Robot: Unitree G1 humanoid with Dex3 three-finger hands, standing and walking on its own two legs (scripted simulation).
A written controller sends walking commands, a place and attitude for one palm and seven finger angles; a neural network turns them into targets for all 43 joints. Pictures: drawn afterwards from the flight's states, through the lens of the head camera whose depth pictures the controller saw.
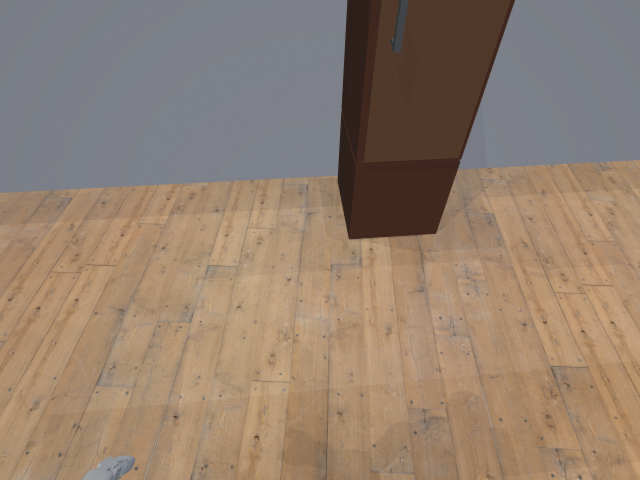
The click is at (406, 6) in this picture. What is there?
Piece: cupboard door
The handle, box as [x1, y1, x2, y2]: [391, 0, 408, 52]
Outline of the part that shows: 408,0 399,0 394,38 391,39 391,43 393,46 392,50 394,52 400,52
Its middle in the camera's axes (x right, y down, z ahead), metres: +0.20 -0.56 +1.00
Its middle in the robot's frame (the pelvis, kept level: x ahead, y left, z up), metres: +1.15 -0.15 +0.12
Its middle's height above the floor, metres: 0.89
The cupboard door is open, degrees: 0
